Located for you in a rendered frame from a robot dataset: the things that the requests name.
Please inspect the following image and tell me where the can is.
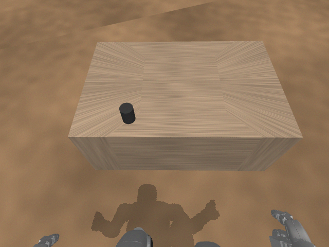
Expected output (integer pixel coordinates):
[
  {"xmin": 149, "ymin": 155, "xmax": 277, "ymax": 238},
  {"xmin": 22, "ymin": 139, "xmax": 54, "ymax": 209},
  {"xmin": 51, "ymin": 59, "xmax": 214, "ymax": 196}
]
[{"xmin": 119, "ymin": 103, "xmax": 136, "ymax": 124}]

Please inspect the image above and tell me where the right robot hand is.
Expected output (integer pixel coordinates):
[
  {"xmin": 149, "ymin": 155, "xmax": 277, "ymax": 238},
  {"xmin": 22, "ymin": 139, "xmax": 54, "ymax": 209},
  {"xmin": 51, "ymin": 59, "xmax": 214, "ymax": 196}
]
[{"xmin": 269, "ymin": 210, "xmax": 311, "ymax": 247}]

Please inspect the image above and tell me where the left robot hand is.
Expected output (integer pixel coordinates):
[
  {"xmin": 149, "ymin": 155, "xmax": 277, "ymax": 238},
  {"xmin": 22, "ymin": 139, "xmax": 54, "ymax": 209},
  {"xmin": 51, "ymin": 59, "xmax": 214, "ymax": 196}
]
[{"xmin": 33, "ymin": 234, "xmax": 59, "ymax": 247}]

